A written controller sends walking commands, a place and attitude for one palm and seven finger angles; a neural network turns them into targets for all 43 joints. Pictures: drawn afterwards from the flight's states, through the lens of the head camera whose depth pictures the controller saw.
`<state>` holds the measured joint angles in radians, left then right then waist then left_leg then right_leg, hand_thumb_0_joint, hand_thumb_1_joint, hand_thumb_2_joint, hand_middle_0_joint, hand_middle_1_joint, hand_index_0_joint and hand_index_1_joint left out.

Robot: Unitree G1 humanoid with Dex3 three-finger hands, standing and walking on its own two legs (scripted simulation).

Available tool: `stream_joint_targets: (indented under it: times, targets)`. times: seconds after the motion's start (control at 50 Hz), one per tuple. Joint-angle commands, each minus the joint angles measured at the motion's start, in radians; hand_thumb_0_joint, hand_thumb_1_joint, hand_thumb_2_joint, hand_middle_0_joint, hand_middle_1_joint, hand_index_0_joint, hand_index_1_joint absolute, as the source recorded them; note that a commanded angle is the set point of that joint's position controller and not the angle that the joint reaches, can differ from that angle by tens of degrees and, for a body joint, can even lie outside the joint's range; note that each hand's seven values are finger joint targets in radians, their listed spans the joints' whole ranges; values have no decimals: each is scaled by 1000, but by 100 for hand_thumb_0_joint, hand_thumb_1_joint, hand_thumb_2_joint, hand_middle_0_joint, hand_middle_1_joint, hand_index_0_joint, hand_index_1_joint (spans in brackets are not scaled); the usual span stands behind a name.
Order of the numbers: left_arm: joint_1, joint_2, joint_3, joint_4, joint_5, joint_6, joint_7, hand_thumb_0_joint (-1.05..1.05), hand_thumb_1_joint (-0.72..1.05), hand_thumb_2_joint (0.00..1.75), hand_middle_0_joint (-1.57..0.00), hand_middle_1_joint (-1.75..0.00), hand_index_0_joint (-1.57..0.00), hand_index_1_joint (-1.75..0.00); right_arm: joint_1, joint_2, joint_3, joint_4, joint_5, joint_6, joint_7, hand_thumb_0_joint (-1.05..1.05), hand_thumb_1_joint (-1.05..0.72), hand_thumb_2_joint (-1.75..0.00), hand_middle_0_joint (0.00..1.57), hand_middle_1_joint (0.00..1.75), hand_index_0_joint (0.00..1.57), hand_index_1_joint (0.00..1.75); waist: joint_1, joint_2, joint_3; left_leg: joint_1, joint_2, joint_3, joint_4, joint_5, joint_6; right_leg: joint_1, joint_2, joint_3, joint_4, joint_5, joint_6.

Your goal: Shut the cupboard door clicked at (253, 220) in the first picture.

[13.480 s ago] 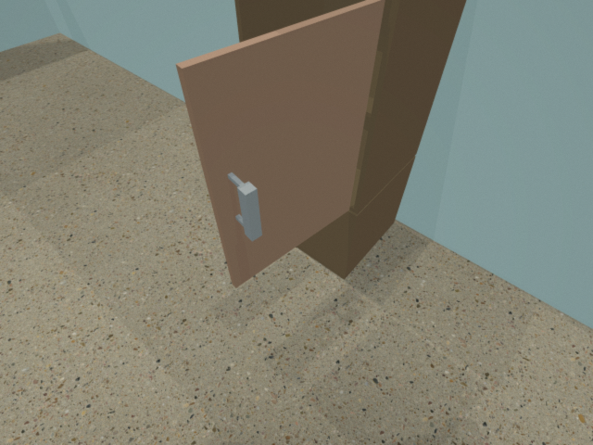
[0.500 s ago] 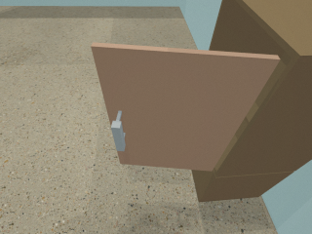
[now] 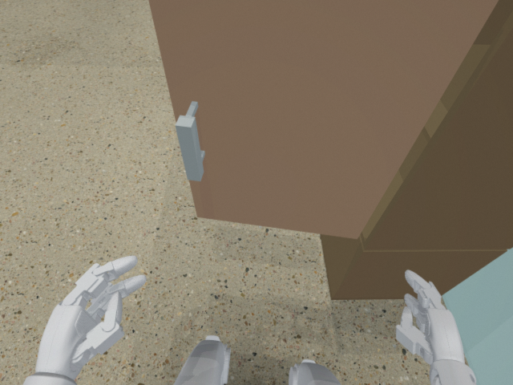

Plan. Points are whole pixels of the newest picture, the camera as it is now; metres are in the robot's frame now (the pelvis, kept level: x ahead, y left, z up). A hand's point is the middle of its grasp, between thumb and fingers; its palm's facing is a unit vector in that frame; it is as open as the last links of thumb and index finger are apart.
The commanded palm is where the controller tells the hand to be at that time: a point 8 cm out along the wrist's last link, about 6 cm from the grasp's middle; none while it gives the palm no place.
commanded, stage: raise the hand and make a fist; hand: left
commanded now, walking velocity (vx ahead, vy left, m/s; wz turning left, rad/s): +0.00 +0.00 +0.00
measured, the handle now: (194, 142) +0.50 +0.17 +0.07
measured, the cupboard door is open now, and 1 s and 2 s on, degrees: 81 81 81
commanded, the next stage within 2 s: bring the fist close to the handle in 1.48 s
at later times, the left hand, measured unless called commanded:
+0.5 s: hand (115, 294) +0.22 +0.22 +0.05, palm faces -0.03 -1.00 -0.03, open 3.8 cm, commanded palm +0.20 +0.26 +0.06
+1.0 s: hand (107, 284) +0.23 +0.22 +0.07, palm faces -0.04 -1.00 -0.04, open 3.1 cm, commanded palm +0.21 +0.28 +0.08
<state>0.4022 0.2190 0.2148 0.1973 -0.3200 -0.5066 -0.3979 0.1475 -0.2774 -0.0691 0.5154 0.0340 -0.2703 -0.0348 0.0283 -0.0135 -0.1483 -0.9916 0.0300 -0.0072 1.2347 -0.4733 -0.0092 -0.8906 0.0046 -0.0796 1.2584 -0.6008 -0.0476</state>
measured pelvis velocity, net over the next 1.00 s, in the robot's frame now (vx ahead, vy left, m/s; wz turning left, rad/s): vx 0.01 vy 0.04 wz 0.00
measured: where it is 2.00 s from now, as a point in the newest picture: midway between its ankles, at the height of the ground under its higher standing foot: outside the picture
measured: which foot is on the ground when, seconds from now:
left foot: down 0.00-1.00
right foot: down 0.00-1.00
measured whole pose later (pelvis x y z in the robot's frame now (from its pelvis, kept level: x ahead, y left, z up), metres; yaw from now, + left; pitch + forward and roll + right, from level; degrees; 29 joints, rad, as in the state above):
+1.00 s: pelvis +0.01 +0.04 +0.02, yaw +0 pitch +14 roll -4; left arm 0.40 0.26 0.13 -0.05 -0.26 -0.36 -0.27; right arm 0.23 -0.22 0.04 0.48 0.03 -0.18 -0.04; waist 0.01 0.05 -0.15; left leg -0.96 0.02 -0.02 1.18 -0.47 0.04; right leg -0.82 0.00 -0.09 1.12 -0.55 0.00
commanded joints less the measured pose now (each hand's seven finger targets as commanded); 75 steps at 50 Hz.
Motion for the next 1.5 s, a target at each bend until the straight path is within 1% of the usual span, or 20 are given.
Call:
stream_joint_targets:
  times: [0.0,0.06,0.1,0.16,0.2,0.26,0.38,0.46,0.58,0.6,0.66,0.8,0.86,0.9,1.0,1.06,1.18,1.22,1.3,1.48]
  targets:
    - [-283,169,-11,-511,-16,-123,39,0,90,90,-60,-74,-60,-74,12,-92,3,-136,-4,-66,-45,0,-90,-90,20,30,20,30,-81,72,-146,139,-22,-15,-87,0,54,-21,-3,213,-366,-111,32]
    - [-211,160,-36,-412,-2,-68,26,0,90,90,-66,-80,-66,-80,30,-98,11,-105,2,-70,-62,0,-90,-90,20,30,20,30,-85,52,-125,114,-18,-31,-93,-16,52,-33,8,180,-353,-103,30]
    - [-157,167,-19,-348,-3,0,14,0,90,90,-69,-84,-69,-84,30,-93,13,-104,9,-66,-66,0,-90,-90,20,30,20,30,-54,70,-130,102,-21,-36,-109,-1,50,-1,12,168,-352,-84,26]
    - [-89,183,33,-338,-10,89,24,0,90,90,-75,-90,-75,-90,21,-76,11,-123,13,-48,-61,0,-90,-90,20,30,20,30,-18,22,-187,115,-23,-34,-141,57,47,84,0,156,-358,-25,32]
    - [-44,201,85,-346,-14,119,54,0,90,90,-79,-94,-79,-94,7,-60,10,-129,9,-36,-56,0,-90,-90,20,30,20,30,21,55,-220,138,-24,-36,-157,114,42,128,4,140,-335,62,27]
    - [-14,157,82,-373,-18,104,93,0,90,90,-84,-100,-84,-100,6,-43,7,-126,2,-27,-45,0,-90,-90,20,30,20,30,15,-3,-239,162,-21,-41,-174,165,37,142,3,105,-304,189,39]
    - [6,117,8,-379,3,24,96,0,90,90,-95,-112,-95,-112,25,-61,3,-115,-6,-27,-30,0,-90,-90,20,30,20,30,-13,20,-204,198,-18,-53,-195,162,35,58,18,49,-260,201,27]
    - [-10,121,-19,-441,12,5,100,0,90,90,-102,-120,-102,-120,34,-79,3,-128,-6,-27,-28,0,-90,-90,20,30,20,30,-19,63,-230,248,-15,-71,-217,146,34,27,24,23,-239,187,17]
    - [5,129,-12,-494,26,21,139,0,90,90,-113,-132,-113,-132,39,-81,5,-143,-6,-2,-25,0,-90,-90,20,30,20,30,-19,99,-237,292,-10,-92,-253,136,25,25,30,2,-233,198,14]
    - [9,148,3,-490,32,31,142,0,90,90,-115,-134,-115,-134,43,-82,6,-147,-6,6,-26,0,-90,-90,20,30,20,30,-9,112,-229,289,-9,-95,-258,137,24,32,35,3,-233,201,9]
    - [3,116,-38,-483,41,51,145,0,90,90,-121,-140,-121,-140,41,-83,13,-164,-3,20,-23,0,-90,-90,20,30,20,30,-25,105,-197,296,-7,-102,-283,91,21,22,34,-6,-248,179,14]
    - [-37,146,-16,-474,40,75,135,0,90,90,-130,-150,-130,-150,56,-87,24,-177,-4,34,-21,0,-90,-90,20,30,20,30,-24,123,-186,310,-8,-110,-295,96,19,47,42,-4,-264,195,6]
    - [-51,128,-35,-461,43,76,134,0,90,90,-130,-150,-130,-150,51,-87,29,-184,-3,37,-19,0,-90,-90,20,30,20,30,-36,96,-166,306,-6,-109,-304,58,20,37,40,-6,-277,171,12]
    - [-62,158,-10,-448,41,81,133,0,90,90,-130,-150,-130,-150,53,-90,32,-181,-4,38,-21,0,-90,-90,20,30,20,30,-28,120,-162,289,-11,-105,-300,52,22,51,42,2,-281,168,7]
    - [-67,164,2,-451,30,85,131,0,90,90,-130,-150,-130,-150,55,-91,34,-179,-3,34,-22,0,-90,-90,20,30,20,30,-23,107,-191,300,-15,-98,-302,82,24,85,39,5,-291,185,7]
    - [-69,150,-6,-444,23,83,126,0,90,90,-130,-150,-130,-150,53,-89,32,-174,2,29,-23,0,-90,-90,20,30,20,30,-31,72,-190,293,-16,-82,-295,95,28,94,35,9,-307,182,14]
    - [-54,150,-2,-431,21,68,128,0,90,90,-130,-150,-130,-150,52,-87,26,-159,3,20,-21,0,-90,-90,20,30,20,30,-25,90,-203,291,-21,-65,-279,140,29,104,29,18,-304,208,14]
    - [-53,145,-7,-411,21,69,124,0,90,90,-130,-150,-130,-150,53,-86,25,-160,5,24,-21,0,-90,-90,20,30,20,30,-30,58,-185,272,-22,-59,-272,141,32,110,30,24,-309,211,16]
    - [-61,165,9,-409,19,60,130,0,90,90,-130,-150,-130,-150,52,-88,23,-158,5,25,-24,0,-90,-90,20,30,20,30,-24,59,-176,252,-24,-53,-264,130,35,117,30,37,-317,191,14]
    - [-62,148,-7,-412,20,52,129,0,90,90,-130,-150,-130,-150,45,-79,22,-157,10,26,-26,0,-90,-90,20,30,20,30,-36,61,-192,260,-24,-37,-245,151,39,110,23,46,-319,219,25]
